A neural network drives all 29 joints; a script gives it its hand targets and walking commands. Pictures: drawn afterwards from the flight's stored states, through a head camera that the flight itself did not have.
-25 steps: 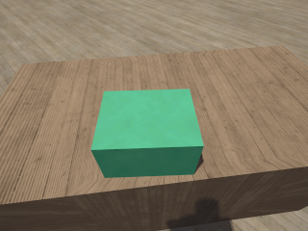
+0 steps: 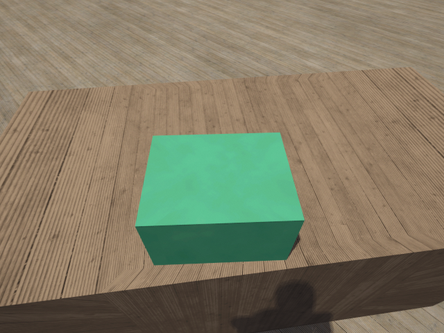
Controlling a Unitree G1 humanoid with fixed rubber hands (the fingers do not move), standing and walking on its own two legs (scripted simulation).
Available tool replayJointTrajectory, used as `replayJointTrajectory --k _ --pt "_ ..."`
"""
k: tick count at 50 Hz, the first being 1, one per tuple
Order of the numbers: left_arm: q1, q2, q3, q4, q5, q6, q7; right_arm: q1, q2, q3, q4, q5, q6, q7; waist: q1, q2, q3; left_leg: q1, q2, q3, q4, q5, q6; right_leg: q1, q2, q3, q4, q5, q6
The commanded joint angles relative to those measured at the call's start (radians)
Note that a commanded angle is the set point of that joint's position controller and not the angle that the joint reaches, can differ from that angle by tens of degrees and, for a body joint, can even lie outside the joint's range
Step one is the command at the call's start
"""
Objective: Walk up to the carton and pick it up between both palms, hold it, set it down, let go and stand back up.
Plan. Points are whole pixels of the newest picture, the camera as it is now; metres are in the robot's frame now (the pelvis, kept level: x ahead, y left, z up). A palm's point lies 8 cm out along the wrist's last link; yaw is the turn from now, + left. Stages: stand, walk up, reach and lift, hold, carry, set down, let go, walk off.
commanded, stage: stand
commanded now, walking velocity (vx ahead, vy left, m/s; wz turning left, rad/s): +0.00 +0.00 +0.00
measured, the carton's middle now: (218, 197) +0.39 +0.02 -0.01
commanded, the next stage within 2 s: none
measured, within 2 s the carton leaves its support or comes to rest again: neither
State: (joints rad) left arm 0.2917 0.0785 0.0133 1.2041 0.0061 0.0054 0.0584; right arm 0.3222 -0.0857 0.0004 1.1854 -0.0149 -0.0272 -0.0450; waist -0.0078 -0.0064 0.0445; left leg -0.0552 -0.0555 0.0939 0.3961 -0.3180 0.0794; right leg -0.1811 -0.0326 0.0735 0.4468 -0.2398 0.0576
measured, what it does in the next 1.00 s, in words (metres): stands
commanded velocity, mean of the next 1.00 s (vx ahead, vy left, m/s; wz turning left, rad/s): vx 0.00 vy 0.00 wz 0.00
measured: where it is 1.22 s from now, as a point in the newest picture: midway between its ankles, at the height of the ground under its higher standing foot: outside the picture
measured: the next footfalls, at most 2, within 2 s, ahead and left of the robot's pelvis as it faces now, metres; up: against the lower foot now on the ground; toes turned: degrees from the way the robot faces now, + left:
none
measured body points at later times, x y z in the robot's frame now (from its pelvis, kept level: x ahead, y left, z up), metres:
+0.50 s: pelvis +0.01 +0.01 +0.00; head +0.02 +0.01 +0.45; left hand -0.02 +0.20 -0.17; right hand -0.04 -0.19 -0.16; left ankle -0.06 +0.06 -0.74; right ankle +0.00 -0.16 -0.74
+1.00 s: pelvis +0.02 +0.01 +0.00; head +0.03 +0.01 +0.45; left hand -0.01 +0.20 -0.17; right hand -0.02 -0.19 -0.16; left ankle -0.06 +0.06 -0.74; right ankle +0.00 -0.16 -0.74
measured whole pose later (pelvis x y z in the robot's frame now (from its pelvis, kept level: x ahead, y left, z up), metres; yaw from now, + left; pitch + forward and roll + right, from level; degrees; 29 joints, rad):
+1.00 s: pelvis +0.02 +0.01 +0.00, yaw +0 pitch -2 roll +0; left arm 0.28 0.08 0.01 1.21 0.00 0.01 0.06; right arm 0.33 -0.09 0.01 1.18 -0.01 -0.03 -0.05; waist -0.01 -0.01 0.06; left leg -0.02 -0.07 0.09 0.39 -0.34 0.09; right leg -0.16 -0.04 0.07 0.46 -0.28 0.07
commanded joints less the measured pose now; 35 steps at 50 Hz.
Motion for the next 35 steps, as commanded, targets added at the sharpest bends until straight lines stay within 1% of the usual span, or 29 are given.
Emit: replayJointTrajectory --k 1,2,4,5,6,7,8,10,12,13,15,16,18,20,21,22,23,24,25,26,27,28,29,30,31,32,33,34,35 --pt "0.1 0.075 0.014 -0.009 -0.002 -0.005 0.005 0.116 -0.078 -0.013 0.002 0.0 -0.007 -0.009 0.009 0.021 0.052 -0.006 0.162 -0.107 -0.068 0.517 -0.018 -0.041 -0.035 -0.016 -0.023 0.236 -0.053" --pt "0.1 0.08 0.014 -0.003 -0.006 -0.005 0.004 0.137 -0.073 -0.01 0.007 0.002 -0.007 -0.009 -0.003 0.02 0.061 -0.013 0.156 -0.104 -0.069 0.529 -0.022 -0.042 -0.036 -0.011 -0.017 0.229 -0.051" --pt "0.093 0.043 0.002 -0.001 -0.001 -0.002 0.005 0.123 -0.092 -0.017 0.002 -0.001 -0.006 -0.008 -0.007 0.007 0.065 -0.018 0.157 -0.108 -0.076 0.467 -0.019 -0.036 -0.035 -0.006 -0.025 0.207 -0.044" --pt "0.095 0.055 0.007 0.002 -0.001 -0.002 0.002 0.132 -0.081 -0.012 0.007 0.001 -0.004 -0.007 -0.003 -0.004 0.071 -0.027 0.159 -0.11 -0.08 0.486 -0.02 -0.034 -0.035 -0.01 -0.021 0.215 -0.046" --pt "0.091 0.066 0.012 -0.006 -0.005 0.0 0.003 0.133 -0.091 -0.012 0.011 -0.001 -0.002 -0.009 0.001 0.012 0.085 -0.039 0.154 -0.106 -0.08 0.479 -0.025 -0.031 -0.036 -0.012 -0.029 0.211 -0.045" --pt "0.082 0.06 0.01 -0.005 -0.001 0.002 0.0 0.138 -0.088 -0.013 0.013 0.001 -0.001 -0.012 -0.003 0.009 0.08 -0.024 0.156 -0.102 -0.078 0.487 -0.028 -0.043 -0.035 -0.013 -0.023 0.213 -0.043" --pt "0.082 0.05 0.004 -0.008 -0.003 0.001 0.003 0.134 -0.093 -0.016 0.006 0.001 -0.004 -0.011 -0.003 0.026 0.067 -0.018 0.152 -0.1 -0.076 0.492 -0.023 -0.038 -0.035 -0.013 -0.024 0.219 -0.042" --pt "0.088 0.07 0.014 0.003 0.001 0.002 0.005 0.124 -0.085 -0.011 0.003 -0.005 -0.005 -0.011 -0.004 0.013 0.061 -0.016 0.166 -0.114 -0.079 0.496 -0.023 -0.031 -0.037 -0.021 -0.019 0.208 -0.042" --pt "0.084 0.058 0.011 0.0 -0.003 0.002 0.006 0.14 -0.081 -0.009 0.008 0.001 -0.003 -0.01 -0.002 0.0 0.082 -0.029 0.161 -0.107 -0.083 0.512 -0.028 -0.034 -0.039 -0.014 -0.017 0.209 -0.041" --pt "0.085 0.056 0.01 0.005 -0.006 0.005 0.004 0.14 -0.081 -0.009 0.012 0.001 -0.004 -0.013 -0.002 0.008 0.074 -0.015 0.168 -0.112 -0.078 0.519 -0.034 -0.037 -0.034 -0.027 -0.022 0.201 -0.038" --pt "0.071 0.049 0.006 0.003 -0.004 0.004 0.004 0.133 -0.088 -0.011 0.011 -0.001 -0.001 -0.011 -0.003 0.028 0.084 -0.026 0.159 -0.103 -0.082 0.515 -0.037 -0.027 -0.037 -0.018 -0.028 0.204 -0.037" --pt "0.086 0.077 0.014 0.004 -0.005 0.005 0.005 0.13 -0.073 -0.006 0.007 -0.005 -0.002 -0.01 0.002 0.023 0.071 -0.016 0.159 -0.107 -0.085 0.496 -0.03 -0.024 -0.038 -0.015 -0.031 0.201 -0.037" --pt "0.085 0.042 0.005 0.008 -0.008 0.005 0.005 0.151 -0.077 -0.006 0.014 0.003 -0.004 -0.01 -0.004 0.012 0.082 -0.021 0.16 -0.105 -0.086 0.494 -0.031 -0.03 -0.04 -0.014 -0.027 0.197 -0.04" --pt "0.083 0.069 0.006 0.01 -0.007 0.005 0.005 0.153 -0.09 -0.007 0.013 0.002 -0.004 -0.009 -0.006 -0.007 0.089 -0.023 0.167 -0.116 -0.088 0.501 -0.026 -0.032 -0.041 -0.018 -0.028 0.198 -0.038" --pt "0.091 0.05 0.004 0.008 -0.005 0.001 0.006 0.144 -0.081 -0.005 0.014 0.0 -0.001 -0.011 0.003 0.01 0.07 -0.005 0.158 -0.105 -0.084 0.507 -0.021 -0.03 -0.041 -0.017 -0.018 0.2 -0.042" --pt "0.078 0.068 0.008 0.001 -0.004 0.004 0.007 0.136 -0.072 -0.005 0.007 -0.001 -0.002 -0.012 -0.001 0.025 0.077 -0.009 0.159 -0.104 -0.079 0.505 -0.026 -0.036 -0.041 -0.023 -0.027 0.2 -0.042" --pt "0.091 0.056 0.006 0.011 -0.003 0.003 0.009 0.142 -0.081 -0.004 0.01 -0.001 -0.004 -0.011 -0.004 0.014 0.078 -0.001 0.157 -0.106 -0.083 0.509 -0.027 -0.039 -0.04 -0.016 -0.018 0.205 -0.043" --pt "0.083 0.058 0.004 0.006 -0.003 0.001 0.007 0.144 -0.086 -0.007 0.011 0.001 -0.003 -0.011 -0.003 0.023 0.083 -0.009 0.157 -0.101 -0.078 0.512 -0.025 -0.036 -0.042 -0.023 -0.02 0.211 -0.042" --pt "0.097 0.067 0.004 0.014 -0.005 0.0 0.006 0.154 -0.098 -0.008 0.013 0.001 -0.003 -0.009 -0.004 0.004 0.08 -0.013 0.157 -0.096 -0.074 0.524 -0.023 -0.024 -0.042 -0.021 -0.023 0.222 -0.039" --pt "0.088 0.044 -0.001 0.011 -0.004 -0.002 0.007 0.14 -0.097 -0.011 0.007 0.001 -0.003 -0.01 -0.005 0.003 0.077 -0.009 0.158 -0.101 -0.074 0.517 -0.02 -0.022 -0.043 -0.022 -0.018 0.222 -0.041" --pt "0.07 0.053 0.001 0.004 -0.003 -0.001 0.007 0.147 -0.092 -0.011 0.009 0.003 -0.004 -0.011 -0.011 0.014 0.076 -0.008 0.16 -0.109 -0.077 0.563 -0.028 -0.023 -0.042 -0.025 -0.012 0.225 -0.041" --pt "0.07 0.066 0.004 -0.002 -0.005 -0.004 0.004 0.134 -0.1 -0.009 0.004 0.002 -0.005 -0.011 -0.001 0.011 0.064 0.004 0.162 -0.096 -0.073 0.584 -0.028 -0.023 -0.037 -0.031 -0.015 0.223 -0.042" --pt "0.085 0.054 0.001 0.005 -0.003 -0.003 0.004 0.13 -0.096 -0.01 0.008 -0.002 -0.005 -0.011 0.004 0.01 0.054 0.021 0.157 -0.091 -0.064 0.564 -0.023 -0.022 -0.041 -0.039 -0.013 0.226 -0.037" --pt "0.08 0.058 0.001 0.002 -0.005 -0.004 0.005 0.15 -0.091 -0.01 0.012 0.007 -0.004 -0.01 -0.005 -0.005 0.069 0.0 0.152 -0.095 -0.061 0.559 -0.024 -0.02 -0.043 -0.026 -0.011 0.249 -0.041" --pt "0.072 0.071 0.009 0.005 -0.006 -0.001 0.007 0.145 -0.083 -0.005 0.011 -0.001 -0.003 -0.01 -0.01 0.01 0.086 -0.009 0.157 -0.096 -0.072 0.57 -0.033 -0.024 -0.044 -0.026 -0.011 0.239 -0.042" --pt "0.097 0.045 0.0 0.013 -0.009 0.001 0.006 0.138 -0.089 -0.007 0.004 0.002 -0.004 -0.009 -0.002 0.025 0.085 -0.002 0.158 -0.102 -0.076 0.558 -0.037 -0.034 -0.041 -0.028 -0.011 0.213 -0.036" --pt "0.098 0.038 -0.004 0.016 -0.004 0.002 0.005 0.13 -0.077 -0.006 0.003 0.003 -0.004 -0.01 0.001 0.019 0.071 0.004 0.154 -0.1 -0.071 0.526 -0.023 -0.029 -0.045 -0.026 -0.015 0.207 -0.037" --pt "0.078 0.069 0.005 0.004 -0.007 0.003 0.005 0.153 -0.084 -0.005 0.011 0.0 -0.002 -0.01 -0.008 0.004 0.074 -0.003 0.161 -0.104 -0.073 0.552 -0.03 -0.017 -0.041 -0.025 -0.02 0.208 -0.038" --pt "0.08 0.057 0.002 0.006 -0.004 0.002 0.004 0.151 -0.085 -0.006 0.012 0.002 -0.001 -0.01 -0.006 -0.003 0.085 0.003 0.165 -0.105 -0.074 0.562 -0.036 -0.035 -0.042 -0.033 -0.012 0.216 -0.039"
